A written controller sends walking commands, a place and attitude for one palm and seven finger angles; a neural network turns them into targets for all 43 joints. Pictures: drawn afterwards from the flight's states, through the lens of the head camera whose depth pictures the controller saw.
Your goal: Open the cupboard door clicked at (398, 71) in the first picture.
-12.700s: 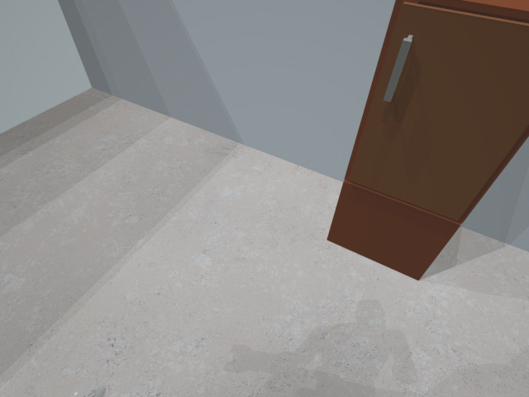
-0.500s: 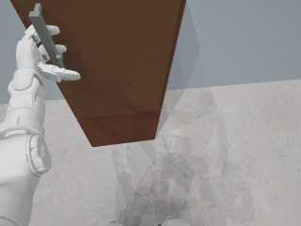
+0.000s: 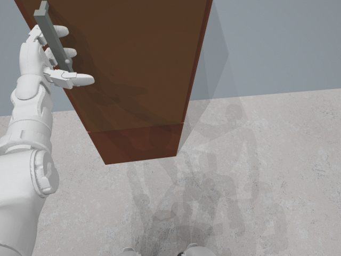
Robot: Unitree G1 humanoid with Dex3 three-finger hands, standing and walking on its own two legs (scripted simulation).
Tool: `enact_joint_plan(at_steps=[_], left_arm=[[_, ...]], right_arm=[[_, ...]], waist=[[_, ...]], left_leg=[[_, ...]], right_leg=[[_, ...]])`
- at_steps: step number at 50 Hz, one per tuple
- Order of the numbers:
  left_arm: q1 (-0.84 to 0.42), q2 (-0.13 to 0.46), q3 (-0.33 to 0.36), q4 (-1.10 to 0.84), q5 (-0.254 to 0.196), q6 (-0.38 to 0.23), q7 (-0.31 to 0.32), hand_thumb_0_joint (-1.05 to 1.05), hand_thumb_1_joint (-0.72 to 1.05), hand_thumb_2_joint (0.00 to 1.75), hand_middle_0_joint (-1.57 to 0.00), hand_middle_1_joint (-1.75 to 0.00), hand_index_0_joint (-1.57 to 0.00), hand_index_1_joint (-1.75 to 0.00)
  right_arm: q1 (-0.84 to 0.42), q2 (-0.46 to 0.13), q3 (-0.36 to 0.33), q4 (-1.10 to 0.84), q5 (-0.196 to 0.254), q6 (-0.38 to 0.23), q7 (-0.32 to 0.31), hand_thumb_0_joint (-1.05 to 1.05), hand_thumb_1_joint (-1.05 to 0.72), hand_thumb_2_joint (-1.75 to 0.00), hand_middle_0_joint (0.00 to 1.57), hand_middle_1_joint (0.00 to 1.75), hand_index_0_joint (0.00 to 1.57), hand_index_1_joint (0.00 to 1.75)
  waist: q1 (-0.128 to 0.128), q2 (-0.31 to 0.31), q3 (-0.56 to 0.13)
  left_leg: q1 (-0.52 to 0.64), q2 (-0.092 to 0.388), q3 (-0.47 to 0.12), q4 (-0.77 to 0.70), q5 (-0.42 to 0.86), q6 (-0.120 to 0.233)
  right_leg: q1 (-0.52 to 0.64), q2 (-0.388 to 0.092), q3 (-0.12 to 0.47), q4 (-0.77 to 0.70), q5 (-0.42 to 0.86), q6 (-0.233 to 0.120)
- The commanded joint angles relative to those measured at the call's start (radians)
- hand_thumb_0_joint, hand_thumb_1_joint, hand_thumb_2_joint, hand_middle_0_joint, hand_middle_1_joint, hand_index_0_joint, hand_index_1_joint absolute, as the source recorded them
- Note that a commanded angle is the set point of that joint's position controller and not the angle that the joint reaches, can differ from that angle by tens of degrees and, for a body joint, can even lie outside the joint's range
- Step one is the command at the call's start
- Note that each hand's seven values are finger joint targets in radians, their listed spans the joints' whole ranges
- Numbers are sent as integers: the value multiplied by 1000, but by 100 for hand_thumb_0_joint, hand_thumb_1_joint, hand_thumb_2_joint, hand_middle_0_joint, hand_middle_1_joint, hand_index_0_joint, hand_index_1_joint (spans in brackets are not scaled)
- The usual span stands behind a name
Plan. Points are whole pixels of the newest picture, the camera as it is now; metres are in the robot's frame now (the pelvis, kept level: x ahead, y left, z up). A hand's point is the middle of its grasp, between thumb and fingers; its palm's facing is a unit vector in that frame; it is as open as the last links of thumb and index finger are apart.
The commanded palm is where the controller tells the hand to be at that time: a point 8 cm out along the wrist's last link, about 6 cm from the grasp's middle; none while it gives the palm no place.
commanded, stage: close the thumb around the handle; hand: left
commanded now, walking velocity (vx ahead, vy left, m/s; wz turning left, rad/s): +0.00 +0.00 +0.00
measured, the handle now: (57, 42) +0.58 +0.21 +0.14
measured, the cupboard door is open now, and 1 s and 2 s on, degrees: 0 7 44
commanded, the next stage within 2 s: pull the door open along its arc in 0.54 s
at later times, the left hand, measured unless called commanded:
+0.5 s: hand (67, 60) +0.53 +0.19 +0.13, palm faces +0.06 -1.00 +0.00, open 5.6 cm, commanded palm +0.50 +0.22 +0.13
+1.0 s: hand (68, 74) +0.49 +0.18 +0.13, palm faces +0.04 -1.00 +0.00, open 5.8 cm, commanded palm +0.43 +0.22 +0.13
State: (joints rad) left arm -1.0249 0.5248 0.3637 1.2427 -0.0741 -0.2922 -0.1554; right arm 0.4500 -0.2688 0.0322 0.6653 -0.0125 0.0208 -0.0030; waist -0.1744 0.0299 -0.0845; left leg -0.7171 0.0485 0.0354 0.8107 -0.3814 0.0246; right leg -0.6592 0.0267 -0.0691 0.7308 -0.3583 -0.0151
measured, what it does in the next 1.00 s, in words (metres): stands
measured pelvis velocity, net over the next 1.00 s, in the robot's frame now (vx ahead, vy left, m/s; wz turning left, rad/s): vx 0.02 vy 0.00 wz -0.03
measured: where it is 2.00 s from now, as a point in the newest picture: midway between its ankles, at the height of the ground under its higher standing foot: outside the picture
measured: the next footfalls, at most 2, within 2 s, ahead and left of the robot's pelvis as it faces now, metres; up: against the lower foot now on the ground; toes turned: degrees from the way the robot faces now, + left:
none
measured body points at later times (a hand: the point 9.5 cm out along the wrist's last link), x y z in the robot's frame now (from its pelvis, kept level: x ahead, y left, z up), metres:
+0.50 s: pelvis +0.01 +0.00 +0.00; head +0.10 +0.02 +0.44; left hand +0.52 +0.24 +0.13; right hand -0.01 -0.26 -0.11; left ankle +0.00 +0.10 -0.71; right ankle -0.01 -0.11 -0.71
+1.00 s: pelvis +0.02 +0.00 +0.01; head +0.08 +0.00 +0.45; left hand +0.48 +0.23 +0.13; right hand +0.03 -0.26 -0.11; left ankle +0.00 +0.10 -0.71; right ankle -0.01 -0.11 -0.71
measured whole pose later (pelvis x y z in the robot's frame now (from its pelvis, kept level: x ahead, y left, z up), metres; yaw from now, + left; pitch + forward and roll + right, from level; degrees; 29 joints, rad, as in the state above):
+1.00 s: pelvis +0.02 +0.00 +0.01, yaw -2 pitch +14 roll -2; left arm -0.71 0.41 0.35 0.92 -0.15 -0.24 -0.18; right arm 0.44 -0.26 0.01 0.61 0.02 0.06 0.01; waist -0.12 0.04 -0.12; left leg -0.60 0.05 0.07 0.75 -0.39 0.03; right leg -0.56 0.03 -0.03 0.68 -0.36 -0.01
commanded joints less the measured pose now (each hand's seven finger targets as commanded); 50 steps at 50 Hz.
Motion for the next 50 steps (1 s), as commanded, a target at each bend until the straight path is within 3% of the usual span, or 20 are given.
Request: enact_joint_plan(at_steps=[1,2,4,7,8,11,16,17,20,23,26,29,32,33,35,38,42,45,48,50], left_arm=[[-516,205,8,-213,0,-68,-7,0,0,52,-34,-125,-34,-125],[-531,188,-10,-216,0,-67,-7,0,6,54,-34,-126,-34,-126],[-534,166,-20,-226,-1,-67,-8,0,17,59,-35,-127,-35,-127],[-504,227,31,-212,0,-69,-7,0,34,66,-36,-129,-36,-129],[-508,179,-4,-203,-6,-63,-11,0,40,68,-36,-130,-36,-130],[-521,185,-3,-218,-2,-66,-10,0,56,76,-38,-131,-38,-131],[-525,224,26,-214,-4,-64,-11,0,84,88,-40,-134,-40,-134],[-506,232,31,-220,-2,-65,-14,0,90,90,-40,-135,-40,-135],[-481,220,34,-253,-7,-74,-19,0,90,90,-40,-135,-40,-135],[-454,222,38,-274,-13,-76,-21,0,90,90,-40,-135,-40,-135],[-450,169,-1,-288,-18,-72,-23,0,90,90,-40,-135,-40,-135],[-444,222,43,-278,-18,-65,-13,0,90,90,-40,-135,-40,-135],[-429,213,33,-283,-12,-71,-16,0,90,90,-40,-135,-40,-135],[-463,220,28,-265,-8,-66,-14,0,90,90,-40,-135,-40,-135],[-416,221,40,-263,-8,-68,-15,0,90,90,-40,-135,-40,-135],[-360,208,44,-325,-18,-76,-22,0,90,90,-40,-135,-40,-135],[-205,163,36,-354,-48,-55,-35,0,90,90,-40,-135,-40,-135],[-109,153,44,-466,-76,-44,-39,0,90,90,-40,-135,-40,-135],[34,92,22,-582,-105,-18,-36,0,90,90,-40,-135,-40,-135],[148,63,11,-669,-120,-4,-30,0,90,90,-40,-135,-40,-135]], right_arm=[[162,-185,-68,-44,3,-20,-13,0,-90,-90,20,30,20,30],[161,-182,-69,-40,4,-20,-13,0,-90,-90,20,30,20,30],[164,-181,-69,-40,1,-22,-10,0,-90,-90,20,30,20,30],[168,-185,-70,-42,1,-20,-12,0,-90,-90,20,30,20,30],[161,-180,-66,-46,3,-20,-10,0,-90,-90,20,30,20,30],[160,-180,-67,-45,2,-19,-11,0,-90,-90,20,30,20,30],[167,-184,-67,-46,1,-17,-13,0,-90,-90,20,30,20,30],[163,-183,-68,-50,3,-16,-14,0,-90,-90,20,30,20,30],[163,-180,-69,-57,0,-14,-12,0,-90,-90,20,30,20,30],[155,-177,-71,-62,3,-8,-8,0,-90,-90,20,30,20,30],[145,-173,-72,-65,5,-6,-7,0,-90,-90,20,30,20,30],[148,-181,-74,-62,5,-4,-9,0,-90,-90,20,30,20,30],[143,-176,-73,-64,7,-2,-12,0,-90,-90,20,30,20,30],[144,-178,-69,-57,6,-1,-12,0,-90,-90,20,30,20,30],[147,-179,-71,-65,5,-2,-11,0,-90,-90,20,30,20,30],[132,-174,-75,-82,5,-3,-9,0,-90,-90,20,30,20,30],[108,-170,-78,-108,15,3,-6,0,-90,-90,20,30,20,30],[82,-167,-81,-135,24,3,-5,0,-90,-90,20,30,20,30],[39,-152,-84,-163,37,-1,-1,0,-90,-90,20,30,20,30],[12,-147,-82,-184,43,-9,2,0,-90,-90,20,30,20,30]], waist=[[-28,95,-411],[-39,104,-403],[-35,113,-413],[-16,102,-450],[-29,90,-421],[-26,119,-422],[-27,78,-435],[-18,102,-441],[-6,121,-479],[3,119,-465],[-3,125,-450],[-1,75,-433],[6,109,-439],[-10,101,-410],[7,91,-419],[33,121,-488],[60,57,-465],[88,63,-488],[113,23,-463],[137,33,-441]], left_leg=[[372,-19,-85,-59,386,7],[379,-18,-83,-57,389,7],[393,-18,-86,-57,396,4],[393,-18,-88,-50,438,3],[376,-21,-81,-54,415,6],[385,-20,-83,-51,420,4],[362,-23,-79,-51,420,9],[371,-22,-75,-47,440,7],[406,-21,-77,-39,501,6],[403,-17,-73,-44,513,2],[416,-17,-75,-46,507,2],[375,-20,-68,-56,457,7],[394,-19,-69,-54,491,5],[379,-19,-69,-53,468,6],[381,-20,-73,-57,472,6],[424,-18,-66,-53,535,1],[400,-18,-52,-65,546,5],[412,-22,-40,-77,589,9],[402,-24,-23,-100,588,14],[410,-25,-19,-114,616,15]], right_leg=[[63,31,32,-61,334,2],[51,31,34,-63,337,4],[45,31,30,-60,332,2],[76,32,33,-50,368,0],[71,32,33,-58,361,4],[59,30,31,-54,357,2],[96,31,35,-54,382,5],[98,31,37,-51,398,3],[107,32,34,-42,429,0],[117,35,31,-45,438,3],[97,36,29,-51,422,3],[131,35,34,-57,422,5],[122,33,33,-51,432,2],[108,33,34,-55,419,3],[121,34,29,-50,411,-1],[145,32,32,-44,450,1],[196,35,29,-50,485,1],[269,33,33,-55,544,-2],[324,30,34,-70,583,1],[352,25,31,-75,595,-2]])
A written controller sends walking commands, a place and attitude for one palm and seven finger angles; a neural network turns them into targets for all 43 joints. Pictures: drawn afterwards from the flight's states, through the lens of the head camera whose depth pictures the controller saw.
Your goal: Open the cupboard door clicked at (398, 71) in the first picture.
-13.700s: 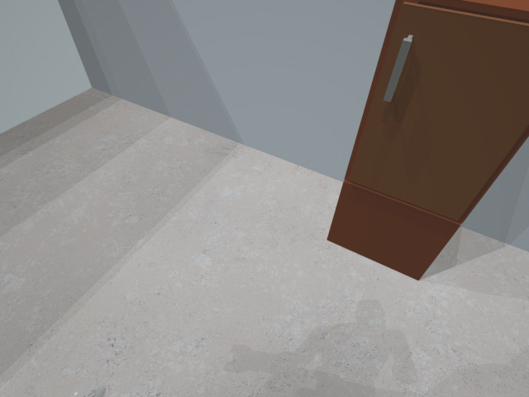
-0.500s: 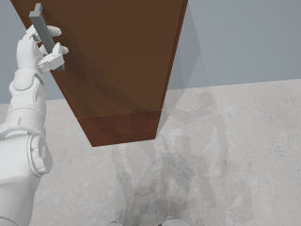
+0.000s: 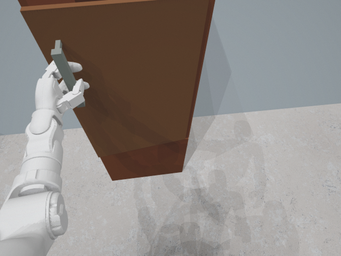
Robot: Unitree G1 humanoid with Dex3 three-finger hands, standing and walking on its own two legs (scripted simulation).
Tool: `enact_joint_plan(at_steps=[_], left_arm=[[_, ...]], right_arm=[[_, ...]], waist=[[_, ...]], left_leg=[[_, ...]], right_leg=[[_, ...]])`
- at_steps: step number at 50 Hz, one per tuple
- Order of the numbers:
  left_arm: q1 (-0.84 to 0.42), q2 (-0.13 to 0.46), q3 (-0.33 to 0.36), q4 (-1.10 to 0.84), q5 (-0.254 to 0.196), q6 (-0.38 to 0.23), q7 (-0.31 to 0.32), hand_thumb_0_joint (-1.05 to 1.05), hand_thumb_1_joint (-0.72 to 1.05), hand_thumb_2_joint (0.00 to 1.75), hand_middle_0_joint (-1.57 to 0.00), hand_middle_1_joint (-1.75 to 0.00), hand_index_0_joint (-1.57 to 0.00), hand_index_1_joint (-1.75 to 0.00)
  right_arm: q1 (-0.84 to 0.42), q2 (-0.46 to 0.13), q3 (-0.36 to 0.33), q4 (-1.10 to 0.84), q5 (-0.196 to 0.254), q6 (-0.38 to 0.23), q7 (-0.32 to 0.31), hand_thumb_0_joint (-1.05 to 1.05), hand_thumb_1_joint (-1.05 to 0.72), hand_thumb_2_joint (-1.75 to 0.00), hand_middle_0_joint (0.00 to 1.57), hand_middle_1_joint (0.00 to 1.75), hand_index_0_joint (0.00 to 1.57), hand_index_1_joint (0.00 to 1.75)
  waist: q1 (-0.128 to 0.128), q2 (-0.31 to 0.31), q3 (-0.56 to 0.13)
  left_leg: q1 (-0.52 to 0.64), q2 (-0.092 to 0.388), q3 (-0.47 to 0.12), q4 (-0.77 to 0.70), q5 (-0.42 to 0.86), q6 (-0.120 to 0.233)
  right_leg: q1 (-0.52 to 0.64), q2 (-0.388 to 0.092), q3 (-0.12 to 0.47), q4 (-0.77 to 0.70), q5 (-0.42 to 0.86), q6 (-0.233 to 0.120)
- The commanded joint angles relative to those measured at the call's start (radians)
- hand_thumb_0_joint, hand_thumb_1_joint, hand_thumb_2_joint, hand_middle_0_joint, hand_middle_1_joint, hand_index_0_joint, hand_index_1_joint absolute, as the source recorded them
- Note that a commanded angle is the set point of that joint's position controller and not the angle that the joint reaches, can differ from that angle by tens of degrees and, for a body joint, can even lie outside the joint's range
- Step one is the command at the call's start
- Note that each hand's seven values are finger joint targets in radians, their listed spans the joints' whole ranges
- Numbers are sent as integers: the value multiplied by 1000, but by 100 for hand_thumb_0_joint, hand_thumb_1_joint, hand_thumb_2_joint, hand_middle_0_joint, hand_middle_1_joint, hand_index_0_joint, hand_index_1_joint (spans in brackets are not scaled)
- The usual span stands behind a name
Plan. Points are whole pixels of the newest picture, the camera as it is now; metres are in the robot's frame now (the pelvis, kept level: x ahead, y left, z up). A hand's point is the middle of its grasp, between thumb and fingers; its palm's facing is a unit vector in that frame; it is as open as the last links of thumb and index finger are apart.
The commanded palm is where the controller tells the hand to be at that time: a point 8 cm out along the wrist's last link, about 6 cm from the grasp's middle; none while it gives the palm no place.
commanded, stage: pull the door open along its arc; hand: left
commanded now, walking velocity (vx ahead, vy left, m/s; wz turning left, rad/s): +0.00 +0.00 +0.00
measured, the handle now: (70, 76) +0.52 +0.22 +0.13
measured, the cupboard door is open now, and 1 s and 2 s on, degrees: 7 44 47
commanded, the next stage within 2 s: open thumb and fingers to let go in 0.72 s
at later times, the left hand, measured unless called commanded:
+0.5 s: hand (117, 136) +0.34 +0.09 +0.13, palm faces +0.48 -0.87 +0.02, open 6.1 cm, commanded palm +0.28 +0.13 +0.12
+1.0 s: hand (141, 151) +0.30 +0.05 +0.13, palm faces +0.46 -0.89 -0.02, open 6.4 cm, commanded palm +0.26 +0.08 +0.12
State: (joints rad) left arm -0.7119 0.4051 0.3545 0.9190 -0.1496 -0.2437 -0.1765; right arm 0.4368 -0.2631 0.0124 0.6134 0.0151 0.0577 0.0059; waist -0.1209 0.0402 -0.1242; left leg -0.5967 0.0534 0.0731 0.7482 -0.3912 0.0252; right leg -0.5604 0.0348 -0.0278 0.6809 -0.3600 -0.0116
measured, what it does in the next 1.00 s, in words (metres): stands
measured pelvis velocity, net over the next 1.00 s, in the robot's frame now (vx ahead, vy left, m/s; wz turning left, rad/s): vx -0.02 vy -0.04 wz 0.09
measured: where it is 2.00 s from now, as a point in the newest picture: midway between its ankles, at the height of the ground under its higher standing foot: outside the picture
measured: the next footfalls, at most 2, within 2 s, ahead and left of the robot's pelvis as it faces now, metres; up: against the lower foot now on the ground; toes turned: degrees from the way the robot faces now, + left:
none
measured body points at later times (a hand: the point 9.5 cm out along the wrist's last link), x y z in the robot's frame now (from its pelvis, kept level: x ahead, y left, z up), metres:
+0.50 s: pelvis -0.02 -0.02 +0.01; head -0.02 -0.04 +0.46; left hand +0.31 +0.14 +0.13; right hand +0.18 -0.22 -0.08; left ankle -0.02 +0.10 -0.71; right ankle -0.02 -0.12 -0.71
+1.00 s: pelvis -0.02 -0.04 +0.02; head -0.03 -0.06 +0.47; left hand +0.27 +0.09 +0.13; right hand +0.17 -0.24 -0.09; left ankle -0.02 +0.10 -0.71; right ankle -0.02 -0.12 -0.71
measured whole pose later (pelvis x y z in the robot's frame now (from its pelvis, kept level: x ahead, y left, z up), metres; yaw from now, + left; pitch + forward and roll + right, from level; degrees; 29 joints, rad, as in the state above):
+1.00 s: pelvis -0.02 -0.04 +0.02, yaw +5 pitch +0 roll +0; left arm -0.13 -0.13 -0.20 0.13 0.04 0.09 0.63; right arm 0.15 -0.18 0.00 0.66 -0.05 0.09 -0.01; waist 0.00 0.04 -0.04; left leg -0.28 0.03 -0.01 0.58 -0.30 -0.03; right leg -0.24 0.02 -0.11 0.57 -0.33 -0.06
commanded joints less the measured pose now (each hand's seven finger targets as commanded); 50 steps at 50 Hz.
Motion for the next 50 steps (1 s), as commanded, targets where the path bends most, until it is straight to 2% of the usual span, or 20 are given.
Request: enact_joint_plan(at_steps=[1,4,5,6,7,10,12,14,15,19,20,23,25,32,36,40,41,43,46,50], left_arm=[[-101,162,10,-381,-49,-40,-5,0,90,90,-40,-135,-40,-135],[31,117,-8,-514,-66,-11,10,0,90,90,-40,-135,-40,-135],[25,128,98,-586,-101,6,115,0,90,90,-40,-135,-40,-135],[59,34,58,-623,-100,36,198,0,90,90,-40,-135,-40,-135],[89,-12,35,-648,-90,52,253,0,90,90,-40,-135,-40,-135],[148,-79,-8,-771,-33,79,383,0,90,90,-40,-135,-40,-135],[150,-151,-70,-837,17,100,468,0,90,90,-40,-135,-40,-135],[155,-223,-133,-883,61,128,548,0,90,90,-40,-135,-40,-135],[162,-242,-162,-885,92,142,588,0,90,90,-40,-135,-40,-135],[154,-371,-269,-934,162,207,734,0,90,90,-40,-135,-40,-135],[151,-383,-295,-929,187,219,758,0,90,90,-40,-135,-40,-135],[164,-457,-382,-963,221,241,789,0,90,90,-40,-135,-40,-135],[176,-485,-424,-961,231,244,792,0,90,90,-40,-135,-40,-135],[258,-581,-530,-1019,223,242,781,0,90,90,-40,-135,-40,-135],[422,-638,-596,-1092,231,247,783,0,90,90,-40,-135,-40,-135],[335,-589,-570,-1093,231,260,803,0,90,90,-40,-135,-40,-135],[241,-552,-533,-1070,226,260,817,0,90,90,-40,-135,-40,-135],[272,-558,-517,-1034,214,265,823,0,76,84,-39,-134,-39,-134],[262,-556,-511,-1025,219,261,823,0,55,75,-38,-131,-38,-131],[315,-603,-554,-999,236,260,810,0,27,63,-35,-128,-35,-128]], right_arm=[[5,-147,-62,-137,21,-49,-4,0,-90,-90,20,30,20,30],[-44,-137,-61,-159,26,-61,-2,0,-90,-90,20,30,20,30],[-74,-117,-59,-165,24,-69,-1,0,-90,-90,20,30,20,30],[-108,-100,-53,-170,23,-80,6,0,-90,-90,20,30,20,30],[-120,-98,-54,-163,23,-87,8,0,-90,-90,20,30,20,30],[-154,-90,-54,-158,7,-96,17,0,-90,-90,20,30,20,30],[-185,-74,-53,-157,-7,-94,19,0,-90,-90,20,30,20,30],[-221,-63,-50,-158,-18,-88,20,0,-90,-90,20,30,20,30],[-230,-62,-49,-155,-26,-83,18,0,-90,-90,20,30,20,30],[-302,-41,-40,-156,-45,-64,12,0,-90,-90,20,30,20,30],[-304,-40,-40,-150,-52,-60,8,0,-90,-90,20,30,20,30],[-324,-29,-39,-150,-59,-47,3,0,-90,-90,20,30,20,30],[-328,-27,-40,-144,-63,-42,-5,0,-90,-90,20,30,20,30],[-375,-5,-34,-146,-63,-39,-13,0,-90,-90,20,30,20,30],[-395,7,-39,-157,-60,-41,2,0,-90,-90,20,30,20,30],[-415,7,-33,-137,-58,-37,-5,0,-90,-90,20,30,20,30],[-427,4,-29,-124,-59,-35,-13,0,-90,-90,20,30,20,30],[-437,13,-26,-121,-60,-34,-19,0,-90,-90,20,30,20,30],[-441,17,-29,-114,-61,-27,-24,0,-90,-90,20,30,20,30],[-423,17,-32,-117,-61,-19,-16,0,-90,-90,20,30,20,30]], waist=[[89,28,-372],[107,3,-324],[163,-18,-313],[159,-5,-285],[145,-15,-247],[148,-44,-245],[147,-15,-260],[142,-28,-242],[133,-75,-225],[131,-44,-196],[119,-83,-177],[112,-63,-179],[100,-116,-168],[112,-123,-139],[133,-132,-140],[121,-162,-72],[111,-163,-50],[130,-170,-37],[142,-135,-86],[137,-140,-108]], left_leg=[[294,-28,-50,-57,633,15],[292,-30,-40,-80,602,13],[254,-38,-37,-89,576,8],[251,-42,-31,-106,536,-1],[252,-39,-35,-116,511,-8],[277,-35,-37,-129,502,-13],[296,-37,-33,-132,495,-16],[306,-34,-37,-140,462,-20],[305,-31,-45,-143,443,-16],[312,-37,-47,-160,362,-21],[311,-34,-56,-161,346,-20],[336,-38,-51,-162,331,-18],[341,-39,-54,-159,321,-15],[364,-53,-58,-163,305,-10],[378,-56,-59,-160,325,-12],[375,-62,-66,-155,285,-9],[370,-67,-68,-156,259,-6],[364,-72,-70,-162,242,-7],[376,-76,-69,-171,258,-8],[389,-67,-67,-174,315,-8]], right_leg=[[254,15,-9,-31,608,-4],[280,11,-13,-45,607,-2],[307,11,-20,-59,588,-1],[306,11,-27,-64,561,0],[287,9,-33,-70,525,-1],[303,4,-34,-73,504,-3],[310,-6,-27,-70,503,-4],[303,-13,-29,-77,460,-6],[299,-14,-30,-86,435,-5],[292,-29,-25,-114,344,-9],[286,-30,-28,-123,320,-10],[289,-37,-18,-139,314,-13],[299,-40,-13,-155,317,-10],[336,-64,9,-194,348,-1],[372,-76,12,-205,387,-1],[343,-86,35,-255,307,5],[318,-91,49,-273,259,8],[326,-96,61,-292,221,10],[351,-98,61,-279,238,4],[359,-83,18,-227,352,-3]])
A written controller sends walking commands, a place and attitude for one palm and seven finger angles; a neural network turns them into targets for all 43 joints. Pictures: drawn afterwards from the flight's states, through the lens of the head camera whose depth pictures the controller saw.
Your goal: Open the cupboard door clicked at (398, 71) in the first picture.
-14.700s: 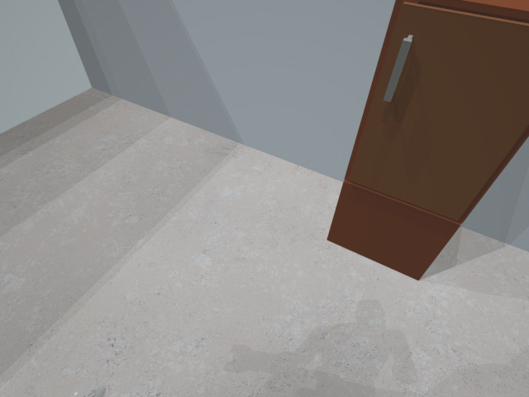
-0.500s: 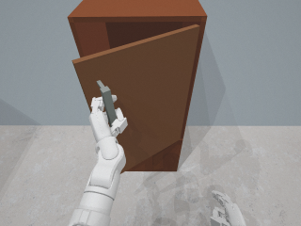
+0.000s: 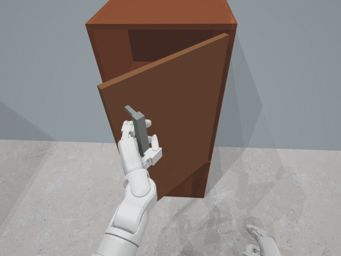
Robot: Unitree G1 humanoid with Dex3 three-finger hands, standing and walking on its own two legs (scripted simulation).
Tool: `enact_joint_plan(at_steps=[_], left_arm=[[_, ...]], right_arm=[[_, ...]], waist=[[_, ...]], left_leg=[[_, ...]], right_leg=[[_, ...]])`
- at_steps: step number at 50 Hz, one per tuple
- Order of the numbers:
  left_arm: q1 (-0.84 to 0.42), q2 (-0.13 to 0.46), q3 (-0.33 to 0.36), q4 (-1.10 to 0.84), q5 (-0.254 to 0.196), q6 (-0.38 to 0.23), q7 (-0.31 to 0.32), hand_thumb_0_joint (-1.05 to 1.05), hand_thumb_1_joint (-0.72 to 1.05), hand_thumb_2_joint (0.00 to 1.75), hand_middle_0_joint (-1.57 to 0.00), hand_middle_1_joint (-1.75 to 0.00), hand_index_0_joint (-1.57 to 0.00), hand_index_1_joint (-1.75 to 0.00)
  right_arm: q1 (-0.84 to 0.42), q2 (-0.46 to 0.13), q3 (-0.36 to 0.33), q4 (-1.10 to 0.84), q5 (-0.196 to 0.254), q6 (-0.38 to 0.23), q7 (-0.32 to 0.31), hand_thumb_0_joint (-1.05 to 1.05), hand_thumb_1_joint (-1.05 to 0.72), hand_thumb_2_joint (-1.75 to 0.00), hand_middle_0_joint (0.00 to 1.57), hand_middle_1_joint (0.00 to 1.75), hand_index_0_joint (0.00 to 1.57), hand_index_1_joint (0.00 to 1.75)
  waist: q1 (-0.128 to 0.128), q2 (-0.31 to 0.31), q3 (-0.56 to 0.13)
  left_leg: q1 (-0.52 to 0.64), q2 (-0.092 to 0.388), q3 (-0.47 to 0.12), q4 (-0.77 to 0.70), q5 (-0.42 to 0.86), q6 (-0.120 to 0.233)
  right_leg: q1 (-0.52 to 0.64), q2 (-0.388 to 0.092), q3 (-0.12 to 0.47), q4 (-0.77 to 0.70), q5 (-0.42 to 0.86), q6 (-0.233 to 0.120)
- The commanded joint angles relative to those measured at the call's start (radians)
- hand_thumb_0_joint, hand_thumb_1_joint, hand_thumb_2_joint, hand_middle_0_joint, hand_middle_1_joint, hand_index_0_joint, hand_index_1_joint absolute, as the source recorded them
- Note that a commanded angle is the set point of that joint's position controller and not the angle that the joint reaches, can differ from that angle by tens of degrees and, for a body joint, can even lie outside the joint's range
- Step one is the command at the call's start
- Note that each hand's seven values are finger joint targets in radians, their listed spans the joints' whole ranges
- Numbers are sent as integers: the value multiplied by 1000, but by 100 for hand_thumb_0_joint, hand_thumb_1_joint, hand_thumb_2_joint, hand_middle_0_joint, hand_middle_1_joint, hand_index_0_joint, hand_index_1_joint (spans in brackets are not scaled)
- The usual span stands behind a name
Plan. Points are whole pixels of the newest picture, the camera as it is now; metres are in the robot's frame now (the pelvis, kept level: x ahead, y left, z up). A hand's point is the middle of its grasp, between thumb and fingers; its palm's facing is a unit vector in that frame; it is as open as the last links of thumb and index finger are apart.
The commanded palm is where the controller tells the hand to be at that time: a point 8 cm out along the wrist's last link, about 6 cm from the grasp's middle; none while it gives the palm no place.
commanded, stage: open thumb and fingers to let go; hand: left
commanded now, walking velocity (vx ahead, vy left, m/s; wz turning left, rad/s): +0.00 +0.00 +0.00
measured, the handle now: (138, 136) +0.36 +0.10 +0.11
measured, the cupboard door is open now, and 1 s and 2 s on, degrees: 44 47 47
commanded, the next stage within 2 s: slide the hand sideways off the handle in 0.64 s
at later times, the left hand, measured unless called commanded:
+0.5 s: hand (154, 149) +0.33 +0.06 +0.11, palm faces +0.33 -0.94 -0.03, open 14.2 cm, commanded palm +0.28 +0.10 +0.10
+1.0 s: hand (153, 163) +0.29 +0.06 +0.11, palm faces -0.14 -0.99 -0.03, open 16.2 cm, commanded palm +0.27 +0.10 +0.10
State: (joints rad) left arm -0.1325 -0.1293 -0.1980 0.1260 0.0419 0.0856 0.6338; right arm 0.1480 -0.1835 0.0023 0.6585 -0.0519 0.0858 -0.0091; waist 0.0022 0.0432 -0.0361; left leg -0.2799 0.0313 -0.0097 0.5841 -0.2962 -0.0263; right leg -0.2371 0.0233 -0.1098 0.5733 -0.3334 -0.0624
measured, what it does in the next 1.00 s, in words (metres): stands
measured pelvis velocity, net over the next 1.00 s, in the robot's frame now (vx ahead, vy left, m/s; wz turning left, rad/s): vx -0.03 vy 0.03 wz -0.01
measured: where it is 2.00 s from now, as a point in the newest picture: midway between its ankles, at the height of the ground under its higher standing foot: outside the picture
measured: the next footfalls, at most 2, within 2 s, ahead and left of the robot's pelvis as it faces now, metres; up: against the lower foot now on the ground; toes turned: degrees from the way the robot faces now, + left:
none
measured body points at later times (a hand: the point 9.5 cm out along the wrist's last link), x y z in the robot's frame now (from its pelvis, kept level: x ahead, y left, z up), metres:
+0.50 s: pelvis -0.01 +0.02 +0.00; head -0.02 +0.01 +0.45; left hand +0.30 +0.11 +0.11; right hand +0.17 -0.18 -0.11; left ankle +0.01 +0.14 -0.73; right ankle -0.01 -0.07 -0.73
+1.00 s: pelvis -0.03 +0.03 +0.00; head -0.04 +0.00 +0.44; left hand +0.29 +0.11 +0.11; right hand +0.14 -0.19 -0.10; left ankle +0.01 +0.14 -0.73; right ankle -0.01 -0.07 -0.73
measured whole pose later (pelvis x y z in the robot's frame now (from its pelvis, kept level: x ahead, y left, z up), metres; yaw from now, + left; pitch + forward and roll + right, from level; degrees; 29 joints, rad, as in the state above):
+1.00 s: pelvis -0.03 +0.03 +0.00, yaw +0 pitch -2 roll +0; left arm -0.18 0.04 -0.23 0.22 -0.11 -0.05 0.12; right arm 0.20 -0.20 0.04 0.61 0.01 0.04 -0.04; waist 0.01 0.06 -0.02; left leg -0.31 0.00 0.01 0.63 -0.29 0.01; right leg -0.27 -0.01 -0.09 0.62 -0.32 -0.03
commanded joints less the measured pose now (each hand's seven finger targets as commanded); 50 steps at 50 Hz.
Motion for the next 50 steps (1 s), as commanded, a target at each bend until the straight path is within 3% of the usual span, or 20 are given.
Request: enact_joint_plan(at_steps=[1,11,13,18,22,25,29,31,35,37,38,39,41,43,45,47,48,50], left_arm=[[-288,-75,-6,-222,40,-74,-2,0,20,60,-35,-127,-35,-127],[-318,-94,-21,-223,34,-65,5,0,-50,30,-30,-120,-30,-120],[-331,-101,-25,-226,36,-60,11,0,-50,30,-30,-120,-30,-120],[-317,-130,-52,-236,45,-44,21,0,-50,30,-26,-95,-26,-95],[-371,-138,-56,-209,44,-40,30,0,-50,30,-22,-75,-22,-75],[-375,-131,-44,-178,45,-33,38,0,-50,30,-20,-60,-20,-60],[-391,-136,-42,-181,46,-30,48,0,-50,30,-17,-40,-17,-40],[-383,-138,-40,-174,41,-29,44,0,-50,30,-15,-30,-15,-30],[-421,-150,-44,-142,46,-33,51,0,-50,30,-15,-30,-15,-30],[-461,-151,-50,-139,52,-39,56,0,-50,30,-15,-30,-15,-30],[-400,-95,-265,-135,123,-86,-163,0,-50,30,-15,-30,-15,-30],[-447,-24,-194,-191,81,-143,-276,0,-50,30,-15,-30,-15,-30],[-491,29,-184,-227,46,-210,-400,0,-50,30,-15,-30,-15,-30],[-494,55,-177,-197,-12,-245,-527,0,-50,30,-15,-30,-15,-30],[-481,37,-143,-170,-99,-240,-573,0,-50,30,-15,-30,-15,-30],[-419,37,-74,-144,-172,-215,-566,0,-50,30,-15,-30,-15,-30],[-395,40,-49,-151,-192,-204,-552,0,-50,30,-15,-30,-15,-30],[-365,57,-16,-144,-192,-191,-513,0,-50,30,-15,-30,-15,-30]], right_arm=[[-131,-64,-20,-167,5,-47,0,0,-90,-90,20,30,20,30],[-140,-64,-20,-171,9,-40,5,0,-90,-90,20,30,20,30],[-142,-62,-20,-171,9,-39,6,0,-90,-90,20,30,20,30],[-150,-60,-22,-172,12,-35,17,0,-90,-90,20,30,20,30],[-156,-64,-20,-162,13,-38,19,0,-90,-90,20,30,20,30],[-158,-63,-20,-154,12,-40,18,0,-90,-90,20,30,20,30],[-154,-61,-21,-156,8,-42,20,0,-90,-90,20,30,20,30],[-154,-61,-19,-155,10,-41,18,0,-90,-90,20,30,20,30],[-156,-60,-19,-146,10,-51,19,0,-90,-90,20,30,20,30],[-156,-62,-19,-141,8,-54,20,0,-90,-90,20,30,20,30],[-50,-95,-20,-128,12,-36,23,0,-90,-90,20,30,20,30],[-53,-94,-24,-171,25,-38,11,0,-90,-90,20,30,20,30],[-51,-91,-17,-189,33,-50,-10,0,-90,-90,20,30,20,30],[-50,-92,-4,-200,47,-67,-25,0,-90,-90,20,30,20,30],[-73,-86,10,-218,68,-88,-37,0,-90,-90,20,30,20,30],[-98,-88,17,-224,77,-109,-41,0,-90,-90,20,30,20,30],[-105,-90,19,-228,79,-118,-41,0,-90,-90,20,30,20,30],[-111,-94,20,-228,78,-128,-33,0,-90,-90,20,30,20,30]], waist=[[11,-132,-203],[10,-131,-212],[10,-120,-213],[14,-88,-222],[5,-105,-192],[12,-103,-184],[16,-99,-227],[14,-122,-217],[8,-116,-172],[-4,-109,-182],[-81,-187,-130],[-56,-146,-206],[-43,-56,-285],[-57,-49,-263],[-49,-39,-220],[-25,-76,-167],[-12,-103,-159],[3,-170,-136]], left_leg=[[77,-44,15,-13,224,44],[85,-34,11,-10,236,41],[86,-31,10,-6,238,39],[88,-22,8,-2,253,33],[77,-18,-2,-8,209,33],[65,-19,-4,-9,189,31],[67,-21,2,-4,204,32],[61,-22,0,-7,191,31],[51,-22,-5,-5,150,31],[51,-23,-5,-2,133,31],[69,-28,-17,-23,183,50],[73,-32,-9,-15,205,56],[116,-42,0,-3,229,62],[127,-43,-3,-4,186,63],[120,-40,-12,-23,112,57],[93,-38,-17,-52,43,49],[82,-38,-17,-62,29,48],[64,-34,-21,-80,8,47]], right_leg=[[32,-69,95,-111,333,50],[10,-52,70,-88,300,37],[3,-47,66,-80,290,32],[-11,-36,48,-55,275,20],[-44,-33,46,-67,196,21],[-48,-31,48,-75,163,18],[-39,-31,47,-59,184,18],[-38,-33,50,-70,167,21],[-75,-33,50,-83,103,19],[-92,-34,52,-77,84,21],[-103,-31,84,-48,206,24],[-67,-31,80,-28,265,21],[-35,-38,88,-12,328,19],[-53,-34,80,-25,285,21],[-67,-25,73,-58,188,22],[-72,-18,61,-90,96,29],[-65,-17,61,-101,71,32],[-62,-18,57,-113,23,37]])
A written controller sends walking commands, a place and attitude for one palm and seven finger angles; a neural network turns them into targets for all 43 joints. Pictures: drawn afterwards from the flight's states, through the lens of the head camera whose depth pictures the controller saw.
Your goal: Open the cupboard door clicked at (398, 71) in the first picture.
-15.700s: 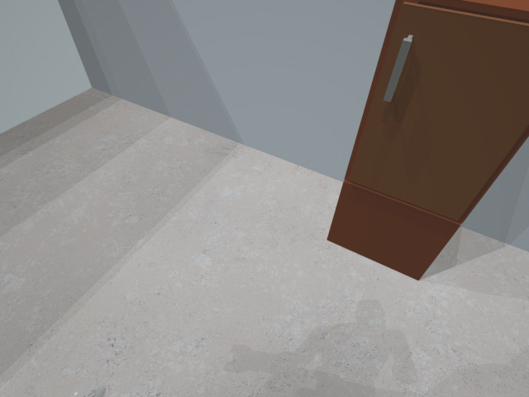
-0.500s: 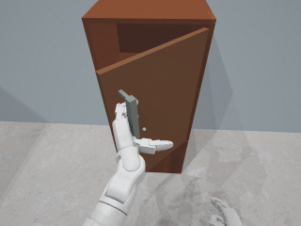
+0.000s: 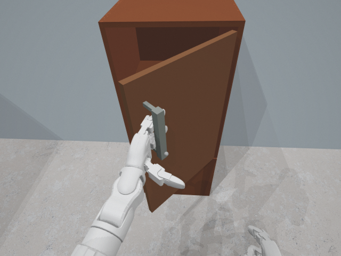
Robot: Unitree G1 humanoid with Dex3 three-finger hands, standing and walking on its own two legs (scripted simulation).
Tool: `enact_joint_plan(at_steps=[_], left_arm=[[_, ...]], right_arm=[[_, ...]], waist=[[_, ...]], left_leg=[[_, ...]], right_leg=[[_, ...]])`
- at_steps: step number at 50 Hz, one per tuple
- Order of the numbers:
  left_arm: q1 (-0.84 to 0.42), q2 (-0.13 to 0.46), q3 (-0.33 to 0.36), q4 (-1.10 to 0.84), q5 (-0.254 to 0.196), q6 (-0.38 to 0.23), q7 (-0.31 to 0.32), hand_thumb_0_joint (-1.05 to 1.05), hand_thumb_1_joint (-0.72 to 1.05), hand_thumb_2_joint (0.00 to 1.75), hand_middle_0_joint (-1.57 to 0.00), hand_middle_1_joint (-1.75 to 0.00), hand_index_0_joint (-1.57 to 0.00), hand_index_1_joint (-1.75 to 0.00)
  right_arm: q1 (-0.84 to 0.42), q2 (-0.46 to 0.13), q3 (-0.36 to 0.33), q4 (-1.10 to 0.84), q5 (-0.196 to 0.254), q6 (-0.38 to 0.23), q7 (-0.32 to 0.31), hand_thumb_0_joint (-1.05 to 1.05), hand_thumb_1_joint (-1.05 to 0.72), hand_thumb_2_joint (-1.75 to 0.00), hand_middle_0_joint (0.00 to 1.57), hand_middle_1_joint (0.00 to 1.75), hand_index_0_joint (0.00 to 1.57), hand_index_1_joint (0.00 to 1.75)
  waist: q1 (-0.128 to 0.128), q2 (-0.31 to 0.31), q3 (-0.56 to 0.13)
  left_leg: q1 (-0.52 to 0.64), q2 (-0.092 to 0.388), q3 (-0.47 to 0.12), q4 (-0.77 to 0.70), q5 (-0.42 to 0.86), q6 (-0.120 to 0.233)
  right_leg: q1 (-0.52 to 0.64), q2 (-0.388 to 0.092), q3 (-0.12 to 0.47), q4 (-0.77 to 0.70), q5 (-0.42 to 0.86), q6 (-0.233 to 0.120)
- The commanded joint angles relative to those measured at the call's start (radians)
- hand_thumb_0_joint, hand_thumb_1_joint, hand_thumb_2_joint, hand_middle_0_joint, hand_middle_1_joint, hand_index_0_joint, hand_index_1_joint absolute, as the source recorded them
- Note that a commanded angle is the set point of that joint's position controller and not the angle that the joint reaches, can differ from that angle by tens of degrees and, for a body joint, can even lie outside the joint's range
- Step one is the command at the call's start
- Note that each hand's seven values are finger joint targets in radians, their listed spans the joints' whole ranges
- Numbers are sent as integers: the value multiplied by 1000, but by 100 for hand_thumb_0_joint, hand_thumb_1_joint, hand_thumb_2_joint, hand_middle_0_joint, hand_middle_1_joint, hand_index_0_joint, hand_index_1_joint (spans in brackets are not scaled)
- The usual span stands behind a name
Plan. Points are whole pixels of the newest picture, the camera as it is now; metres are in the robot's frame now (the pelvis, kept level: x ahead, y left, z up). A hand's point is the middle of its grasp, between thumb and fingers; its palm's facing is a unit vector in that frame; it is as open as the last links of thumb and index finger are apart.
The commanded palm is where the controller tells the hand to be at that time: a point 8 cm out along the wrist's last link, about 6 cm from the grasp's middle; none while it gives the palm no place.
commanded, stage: slide the hand sideways off the handle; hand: left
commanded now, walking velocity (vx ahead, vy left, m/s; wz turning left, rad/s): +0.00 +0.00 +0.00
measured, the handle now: (155, 131) +0.38 +0.07 +0.12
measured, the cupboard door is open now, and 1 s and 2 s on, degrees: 47 47 47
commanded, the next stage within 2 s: draw the hand back to the body in 0.94 s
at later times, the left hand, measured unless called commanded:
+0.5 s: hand (156, 161) +0.29 +0.05 +0.11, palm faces -0.10 -1.00 +0.02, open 16.0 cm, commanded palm +0.26 +0.13 +0.11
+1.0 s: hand (120, 183) +0.24 +0.12 +0.11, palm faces +0.05 -1.00 -0.04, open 16.2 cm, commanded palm +0.22 +0.17 +0.11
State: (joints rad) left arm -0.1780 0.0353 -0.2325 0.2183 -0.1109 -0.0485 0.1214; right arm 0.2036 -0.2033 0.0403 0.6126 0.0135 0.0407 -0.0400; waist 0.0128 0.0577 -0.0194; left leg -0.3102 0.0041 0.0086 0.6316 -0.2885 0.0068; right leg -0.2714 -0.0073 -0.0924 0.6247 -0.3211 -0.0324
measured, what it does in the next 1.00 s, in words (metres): stands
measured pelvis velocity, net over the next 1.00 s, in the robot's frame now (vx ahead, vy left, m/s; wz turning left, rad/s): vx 0.03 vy -0.02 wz -0.01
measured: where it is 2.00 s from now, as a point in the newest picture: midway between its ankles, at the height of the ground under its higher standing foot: outside the picture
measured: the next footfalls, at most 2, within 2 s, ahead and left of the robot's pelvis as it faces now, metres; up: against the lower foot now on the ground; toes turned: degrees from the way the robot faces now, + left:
none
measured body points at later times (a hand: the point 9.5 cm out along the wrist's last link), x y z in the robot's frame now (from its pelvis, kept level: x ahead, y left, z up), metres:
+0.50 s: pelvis +0.02 +0.00 +0.01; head +0.00 -0.01 +0.46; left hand +0.29 +0.11 +0.11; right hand +0.20 -0.22 -0.07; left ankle +0.03 +0.11 -0.73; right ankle +0.01 -0.10 -0.73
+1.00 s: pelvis +0.03 -0.02 +0.00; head +0.02 -0.03 +0.45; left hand +0.23 +0.18 +0.11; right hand +0.22 -0.23 -0.07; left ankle +0.03 +0.11 -0.73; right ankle +0.01 -0.10 -0.73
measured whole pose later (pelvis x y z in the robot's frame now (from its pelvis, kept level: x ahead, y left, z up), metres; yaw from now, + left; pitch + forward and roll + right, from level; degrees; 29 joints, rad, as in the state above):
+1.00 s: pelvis +0.03 -0.02 +0.00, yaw -1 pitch +0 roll +0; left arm 0.44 0.15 0.01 -0.33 -0.17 -0.06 -0.06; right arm 0.23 -0.21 0.05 0.51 0.01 -0.05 -0.04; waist 0.04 0.04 -0.04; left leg -0.29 0.03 0.01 0.64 -0.34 -0.02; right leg -0.25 0.02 -0.09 0.63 -0.37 -0.05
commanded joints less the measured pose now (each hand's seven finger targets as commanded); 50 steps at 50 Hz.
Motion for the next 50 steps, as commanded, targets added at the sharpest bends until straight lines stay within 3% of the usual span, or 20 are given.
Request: enact_joint_plan(at_steps=[1,5,7,9,10,13,14,15,19,20,21,25,29,30,36,40,43,45,47,50], left_arm=[[-309,-109,21,-250,-24,-59,20,0,-50,30,-15,-30,-15,-30],[-243,-80,12,-305,55,-77,63,0,-50,30,-15,-30,-15,-30],[-205,-33,54,-328,66,-79,63,0,-50,30,-15,-30,-15,-30],[-185,-34,49,-358,68,-76,56,0,-50,30,-15,-30,-15,-30],[-164,-2,73,-356,70,-72,55,0,-50,30,-15,-30,-15,-30],[-93,27,109,-399,64,-54,42,0,-50,30,-15,-30,-15,-30],[-69,12,96,-428,57,-48,34,0,-50,30,-15,-30,-15,-30],[-42,38,125,-426,50,-40,28,0,-50,30,-15,-30,-15,-30],[40,49,150,-503,23,-16,6,0,-50,30,-15,-30,-15,-30],[74,64,165,-503,24,-11,5,0,-50,30,-15,-30,-15,-30],[111,47,153,-525,21,-7,-1,0,-50,30,-15,-30,-15,-30],[213,74,179,-592,24,5,-6,0,-50,30,-15,-30,-15,-30],[322,93,197,-673,21,2,-28,0,-50,30,-15,-30,-15,-30],[333,100,200,-665,21,2,-34,0,-50,30,-15,-30,-15,-30],[433,112,208,-754,0,-23,-78,0,-50,30,-15,-30,-15,-30],[480,153,251,-759,-20,-37,-112,0,-50,30,-15,-30,-15,-30],[523,182,298,-771,-41,-58,-138,0,-50,30,-15,-30,-15,-30],[534,163,271,-791,-52,-71,-167,0,-50,30,-15,-30,-15,-30],[460,154,238,-811,-65,-88,-199,0,-50,30,-15,-30,-15,-30],[428,159,226,-785,-79,-103,-234,0,-50,30,-15,-30,-15,-30]], right_arm=[[-165,-73,-20,-185,10,-87,5,0,-90,-90,20,30,20,30],[-145,-73,-28,-197,-1,-90,32,0,-90,-90,20,30,20,30],[-147,-73,-27,-204,-3,-83,35,0,-90,-90,20,30,20,30],[-154,-68,-24,-217,-4,-79,35,0,-90,-90,20,30,20,30],[-155,-70,-25,-215,-4,-75,33,0,-90,-90,20,30,20,30],[-164,-66,-21,-225,-5,-67,25,0,-90,-90,20,30,20,30],[-167,-63,-19,-233,-5,-66,23,0,-90,-90,20,30,20,30],[-170,-63,-19,-232,-3,-64,21,0,-90,-90,20,30,20,30],[-177,-65,-15,-243,-3,-58,15,0,-90,-90,20,30,20,30],[-174,-63,-16,-240,-1,-57,15,0,-90,-90,20,30,20,30],[-176,-63,-16,-247,-2,-56,17,0,-90,-90,20,30,20,30],[-163,-65,-18,-259,-4,-48,21,0,-90,-90,20,30,20,30],[-153,-70,-21,-277,-5,-47,25,0,-90,-90,20,30,20,30],[-147,-70,-22,-275,-5,-45,23,0,-90,-90,20,30,20,30],[-133,-74,-25,-288,-3,-71,21,0,-90,-90,20,30,20,30],[-121,-81,-25,-284,0,-89,13,0,-90,-90,20,30,20,30],[-114,-84,-28,-282,1,-110,4,0,-90,-90,20,30,20,30],[-105,-86,-28,-286,4,-127,3,0,-90,-90,20,30,20,30],[-99,-94,-29,-279,6,-153,-3,0,-90,-90,20,30,20,30],[-90,-103,-33,-262,9,-187,-16,0,-90,-90,20,30,20,30]], waist=[[-3,-178,-146],[12,-116,-158],[17,-111,-162],[19,-98,-151],[22,-120,-145],[31,-117,-146],[30,-114,-152],[36,-107,-144],[34,-101,-138],[34,-122,-123],[35,-96,-127],[39,-91,-138],[37,-78,-160],[30,-111,-142],[27,-71,-148],[23,-78,-119],[28,-99,-137],[18,-87,-132],[-7,-81,-120],[-23,-76,-91]], left_leg=[[96,-5,-35,-133,6,14],[109,-2,-20,-130,49,15],[105,-3,-6,-128,55,16],[106,-4,3,-129,50,18],[103,-4,4,-129,43,19],[114,-5,16,-133,68,21],[120,-8,19,-134,80,22],[116,-7,18,-135,84,20],[128,-9,24,-142,111,20],[125,-6,21,-140,123,19],[132,-6,25,-142,137,19],[129,-6,23,-136,183,17],[133,-5,26,-118,243,17],[125,-3,22,-114,241,18],[126,-4,20,-86,266,20],[93,-8,15,-71,230,20],[79,-11,12,-56,228,21],[76,-14,10,-42,224,22],[70,-15,1,-34,194,23],[52,-17,-10,-16,144,23]], right_leg=[[-32,12,40,-160,13,7],[-22,12,46,-142,58,0],[-6,9,58,-150,67,0],[0,8,65,-163,63,1],[8,6,70,-179,47,3],[36,3,84,-194,86,5],[47,3,82,-194,108,8],[55,1,86,-202,109,7],[69,6,79,-198,164,11],[74,7,77,-201,175,10],[75,7,74,-191,203,11],[93,13,63,-161,274,8],[101,16,57,-126,377,10],[97,17,54,-128,371,11],[79,17,55,-100,421,15],[62,14,65,-102,401,22],[67,10,75,-92,431,32],[52,7,75,-89,437,37],[12,7,76,-90,385,41],[-32,3,89,-109,284,40]])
